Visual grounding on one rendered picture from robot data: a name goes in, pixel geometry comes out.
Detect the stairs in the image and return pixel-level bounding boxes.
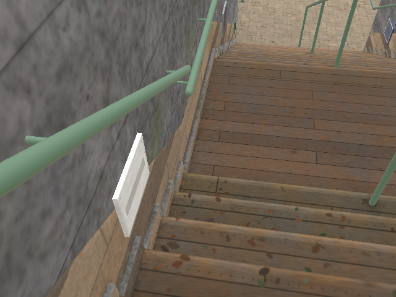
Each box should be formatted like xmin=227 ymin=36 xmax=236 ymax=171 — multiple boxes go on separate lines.
xmin=120 ymin=173 xmax=396 ymax=297
xmin=217 ymin=43 xmax=396 ymax=71

